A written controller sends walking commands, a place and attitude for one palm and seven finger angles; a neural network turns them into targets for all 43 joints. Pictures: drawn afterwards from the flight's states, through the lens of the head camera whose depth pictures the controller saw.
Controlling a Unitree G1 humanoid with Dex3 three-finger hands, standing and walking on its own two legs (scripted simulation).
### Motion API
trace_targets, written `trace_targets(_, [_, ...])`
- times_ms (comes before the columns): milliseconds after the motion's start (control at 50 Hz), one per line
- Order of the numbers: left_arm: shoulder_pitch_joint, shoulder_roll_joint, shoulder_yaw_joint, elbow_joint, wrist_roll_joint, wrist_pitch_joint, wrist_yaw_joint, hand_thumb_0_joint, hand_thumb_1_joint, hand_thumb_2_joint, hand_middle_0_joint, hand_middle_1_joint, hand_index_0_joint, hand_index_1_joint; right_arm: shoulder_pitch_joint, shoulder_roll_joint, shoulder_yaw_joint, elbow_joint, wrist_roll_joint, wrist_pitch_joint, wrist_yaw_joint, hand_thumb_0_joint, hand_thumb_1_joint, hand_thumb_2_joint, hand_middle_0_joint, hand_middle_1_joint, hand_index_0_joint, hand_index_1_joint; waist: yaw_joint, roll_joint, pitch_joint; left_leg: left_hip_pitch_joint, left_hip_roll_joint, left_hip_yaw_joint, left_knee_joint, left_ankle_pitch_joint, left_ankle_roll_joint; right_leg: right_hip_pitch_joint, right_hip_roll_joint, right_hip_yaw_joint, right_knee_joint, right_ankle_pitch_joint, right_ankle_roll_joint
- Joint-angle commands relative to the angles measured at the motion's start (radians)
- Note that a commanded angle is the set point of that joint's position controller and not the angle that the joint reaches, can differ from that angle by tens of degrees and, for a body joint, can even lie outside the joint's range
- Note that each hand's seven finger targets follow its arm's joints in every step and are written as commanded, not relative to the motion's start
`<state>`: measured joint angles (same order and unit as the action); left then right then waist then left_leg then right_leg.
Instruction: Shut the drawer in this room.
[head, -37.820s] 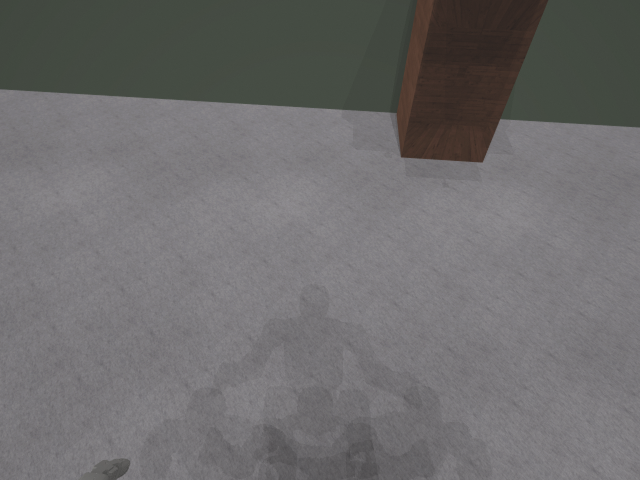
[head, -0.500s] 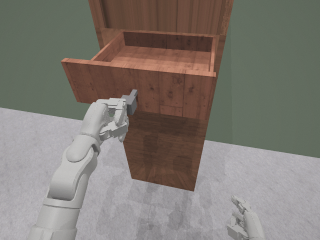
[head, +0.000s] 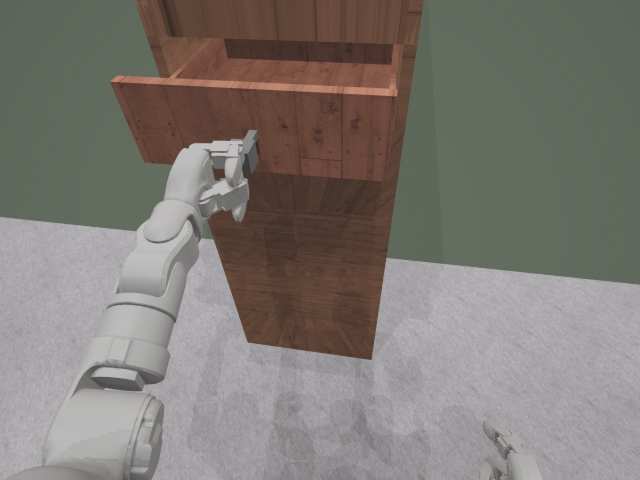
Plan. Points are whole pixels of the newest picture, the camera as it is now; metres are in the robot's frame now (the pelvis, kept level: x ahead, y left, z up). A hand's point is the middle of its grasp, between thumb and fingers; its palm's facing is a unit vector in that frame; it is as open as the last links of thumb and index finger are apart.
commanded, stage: push the drawer shut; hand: left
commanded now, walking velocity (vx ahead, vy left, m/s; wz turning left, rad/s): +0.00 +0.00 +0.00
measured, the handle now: (245, 148) +0.49 +0.13 +0.19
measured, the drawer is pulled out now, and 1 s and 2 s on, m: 0.16 0.03 0.00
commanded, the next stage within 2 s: pull the fist back off the drawer in 1.50 s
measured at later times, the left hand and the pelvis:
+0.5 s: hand (258, 155) +0.48 +0.11 +0.18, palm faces -0.10 -0.99 -0.05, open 3.0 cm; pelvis +0.02 +0.01 +0.00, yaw -1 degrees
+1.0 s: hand (267, 134) +0.53 +0.11 +0.18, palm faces -0.11 -0.99 -0.03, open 3.0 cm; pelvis +0.04 +0.02 +0.00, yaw -1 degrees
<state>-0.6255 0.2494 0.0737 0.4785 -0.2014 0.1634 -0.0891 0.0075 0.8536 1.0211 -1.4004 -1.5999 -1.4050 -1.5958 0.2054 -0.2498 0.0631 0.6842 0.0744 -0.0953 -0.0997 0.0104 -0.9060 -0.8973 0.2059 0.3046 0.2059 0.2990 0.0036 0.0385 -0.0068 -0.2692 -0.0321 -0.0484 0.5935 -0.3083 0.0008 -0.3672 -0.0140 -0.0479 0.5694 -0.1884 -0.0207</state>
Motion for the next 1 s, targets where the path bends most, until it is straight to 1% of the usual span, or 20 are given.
trace_targets(0, [-0.621,0.105,0.037,-0.126,-0.015,-0.105,0.001,0.000,0.900,0.900,-1.400,-1.600,-1.400,-1.600,-0.089,-0.098,-0.038,-0.147,0.003,-0.066,0.003,0.000,-0.900,-0.900,0.200,0.300,0.200,0.300,-0.061,-0.091,-0.228,-0.091,0.005,0.027,-0.126,-0.088,0.019,0.151,-0.016,0.061,-0.137,-0.213,0.010])
trace_targets(40, [-0.661,0.099,0.027,-0.106,-0.009,-0.125,-0.003,0.000,0.900,0.900,-1.400,-1.600,-1.400,-1.600,-0.076,-0.100,-0.043,-0.142,0.003,-0.071,0.006,0.000,-0.900,-0.900,0.200,0.300,0.200,0.300,-0.066,-0.056,-0.239,-0.082,0.004,0.029,-0.124,-0.081,0.020,0.142,-0.014,0.059,-0.131,-0.190,0.009])
trace_targets(60, [-0.652,0.123,0.051,-0.060,-0.010,-0.132,0.001,0.000,0.900,0.900,-1.400,-1.600,-1.400,-1.600,-0.067,-0.104,-0.045,-0.139,0.003,-0.073,0.008,0.000,-0.900,-0.900,0.200,0.300,0.200,0.300,-0.063,-0.097,-0.236,-0.104,0.004,0.025,-0.121,-0.086,0.022,0.148,-0.013,0.062,-0.133,-0.203,0.012])
trace_targets(120, [-0.728,0.117,0.037,-0.006,-0.004,-0.154,-0.001,0.000,0.900,0.900,-1.400,-1.600,-1.400,-1.600,-0.036,-0.109,-0.049,-0.125,0.002,-0.077,0.010,0.000,-0.900,-0.900,0.200,0.300,0.200,0.300,-0.082,-0.091,-0.239,-0.105,0.005,0.028,-0.119,-0.089,0.023,0.128,-0.012,0.061,-0.132,-0.197,0.013])
trace_targets(180, [-0.779,0.120,0.038,0.020,0.002,-0.185,0.003,0.000,0.900,0.900,-1.400,-1.600,-1.400,-1.600,-0.016,-0.109,-0.053,-0.119,0.000,-0.085,0.016,0.000,-0.900,-0.900,0.200,0.300,0.200,0.300,-0.085,-0.062,-0.274,-0.094,0.004,0.025,-0.119,-0.079,0.025,0.128,-0.011,0.054,-0.118,-0.162,0.012])
trace_targets(260, [-0.803,0.150,0.065,0.099,0.012,-0.220,0.001,0.000,0.900,0.900,-1.400,-1.600,-1.400,-1.600,0.019,-0.118,-0.056,-0.108,-0.005,-0.090,0.021,0.000,-0.900,-0.900,0.200,0.300,0.200,0.300,-0.083,-0.099,-0.288,-0.101,0.009,0.020,-0.121,-0.051,0.027,0.136,-0.005,0.045,-0.106,-0.126,0.010])
trace_targets(280, [-0.827,0.126,0.050,0.101,0.010,-0.231,-0.002,0.000,0.900,0.900,-1.400,-1.600,-1.400,-1.600,0.022,-0.115,-0.054,-0.109,-0.007,-0.094,0.023,0.000,-0.900,-0.900,0.200,0.300,0.200,0.300,-0.089,-0.080,-0.289,-0.095,0.010,0.020,-0.123,-0.045,0.027,0.129,-0.004,0.045,-0.103,-0.113,0.010])
trace_targets(300, [-0.819,0.140,0.067,0.132,0.012,-0.238,-0.003,0.000,0.900,0.900,-1.400,-1.600,-1.400,-1.600,0.035,-0.118,-0.056,-0.103,-0.007,-0.095,0.023,0.000,-0.900,-0.900,0.200,0.300,0.200,0.300,-0.085,-0.097,-0.290,-0.095,0.012,0.019,-0.122,-0.035,0.027,0.129,-0.002,0.043,-0.099,-0.100,0.009])
trace_targets(440, [-0.892,0.153,0.081,0.239,0.023,-0.278,-0.018,0.000,0.900,0.900,-1.400,-1.600,-1.400,-1.600,0.091,-0.126,-0.057,-0.087,-0.013,-0.102,0.029,0.000,-0.900,-0.900,0.200,0.300,0.200,0.300,-0.101,-0.076,-0.296,-0.090,0.017,0.022,-0.119,-0.006,0.025,0.098,0.004,0.038,-0.086,-0.053,0.007])
trace_targets(460, [-0.901,0.182,0.102,0.254,0.028,-0.287,-0.015,0.000,0.900,0.900,-1.400,-1.600,-1.400,-1.600,0.103,-0.130,-0.059,-0.084,-0.015,-0.103,0.029,0.000,-0.900,-0.900,0.200,0.300,0.200,0.300,-0.100,-0.077,-0.301,-0.089,0.018,0.018,-0.119,0.013,0.024,0.104,0.004,0.035,-0.082,-0.039,0.005])
trace_targets(500, [-0.937,0.144,0.077,0.230,0.030,-0.306,-0.023,0.000,0.900,0.900,-1.400,-1.600,-1.400,-1.600,0.119,-0.127,-0.060,-0.083,-0.018,-0.109,0.033,0.000,-0.900,-0.900,0.200,0.300,0.200,0.300,-0.106,-0.030,-0.339,-0.044,0.020,0.015,-0.116,0.064,0.019,0.093,0.008,0.029,-0.066,0.019,0.000])
trace_targets(560, [-0.937,0.130,0.071,0.269,0.031,-0.318,-0.024,0.000,0.900,0.900,-1.400,-1.600,-1.400,-1.600,0.143,-0.131,-0.061,-0.077,-0.023,-0.112,0.036,0.000,-0.900,-0.900,0.200,0.300,0.200,0.300,-0.113,-0.044,-0.336,-0.032,0.023,0.012,-0.112,0.105,0.016,0.079,0.012,0.022,-0.061,0.055,-0.001])
trace_targets(620, [-0.940,0.184,0.127,0.294,0.032,-0.329,-0.025,0.000,0.900,0.900,-1.400,-1.600,-1.400,-1.600,0.169,-0.140,-0.067,-0.070,-0.027,-0.111,0.038,0.000,-0.900,-0.900,0.200,0.300,0.200,0.300,-0.109,-0.098,-0.359,-0.044,0.026,0.016,-0.111,0.125,0.019,0.103,0.016,0.026,-0.057,0.089,0.002])
trace_targets(700, [-0.960,0.183,0.127,0.303,0.040,-0.340,-0.031,0.000,0.900,0.900,-1.400,-1.600,-1.400,-1.600,0.187,-0.139,-0.070,-0.066,-0.028,-0.107,0.042,0.000,-0.900,-0.900,0.200,0.300,0.200,0.300,-0.113,-0.050,-0.365,-0.024,0.027,0.020,-0.105,0.172,0.013,0.093,0.017,0.024,-0.051,0.133,-0.001])
trace_targets(740, [-0.986,0.157,0.103,0.299,0.042,-0.343,-0.035,0.000,0.900,0.900,-1.400,-1.600,-1.400,-1.600,0.197,-0.139,-0.070,-0.064,-0.031,-0.106,0.046,0.000,-0.900,-0.900,0.200,0.300,0.200,0.300,-0.123,-0.019,-0.362,-0.015,0.027,0.022,-0.103,0.180,0.011,0.076,0.019,0.023,-0.052,0.140,-0.002])
trace_targets(760, [-0.984,0.180,0.119,0.315,0.048,-0.346,-0.031,0.000,0.900,0.900,-1.400,-1.600,-1.400,-1.600,0.205,-0.142,-0.073,-0.062,-0.032,-0.104,0.045,0.000,-0.900,-0.900,0.200,0.300,0.200,0.300,-0.120,-0.046,-0.366,-0.016,0.027,0.019,-0.099,0.198,0.012,0.085,0.019,0.020,-0.050,0.150,-0.003])
trace_targets(820, [-1.022,0.153,0.096,0.310,0.052,-0.350,-0.031,0.000,0.900,0.900,-1.400,-1.600,-1.400,-1.600,0.216,-0.141,-0.074,-0.055,-0.035,-0.103,0.049,0.000,-0.900,-0.900,0.200,0.300,0.200,0.300,-0.136,-0.012,-0.367,0.002,0.029,0.017,-0.096,0.211,0.006,0.057,0.021,0.019,-0.049,0.157,-0.002])
trace_targets(880, [-1.022,0.171,0.115,0.330,0.055,-0.356,-0.023,0.000,0.900,0.900,-1.400,-1.600,-1.400,-1.600,0.231,-0.145,-0.078,-0.053,-0.040,-0.102,0.052,0.000,-0.900,-0.900,0.200,0.300,0.200,0.300,-0.131,-0.028,-0.393,0.006,0.031,0.015,-0.091,0.239,0.006,0.066,0.025,0.017,-0.044,0.177,-0.002])
trace_targets(940, [-1.069,0.146,0.090,0.368,0.063,-0.354,-0.021,0.000,0.900,0.900,-1.400,-1.600,-1.400,-1.600,0.243,-0.145,-0.077,-0.038,-0.042,-0.100,0.054,0.000,-0.900,-0.900,0.200,0.300,0.200,0.300,-0.153,-0.023,-0.360,-0.009,0.029,0.017,-0.090,0.211,0.007,0.039,0.025,0.019,-0.051,0.161,0.000])
trace_targets(980, [-1.095,0.163,0.096,0.387,0.068,-0.360,-0.015,0.000,0.900,0.900,-1.400,-1.600,-1.400,-1.600,0.256,-0.151,-0.078,-0.031,-0.045,-0.098,0.053,0.000,-0.900,-0.900,0.200,0.300,0.200,0.300,-0.163,-0.045,-0.357,-0.021,0.030,0.010,-0.093,0.196,0.008,0.033,0.025,0.018,-0.053,0.146,0.001])
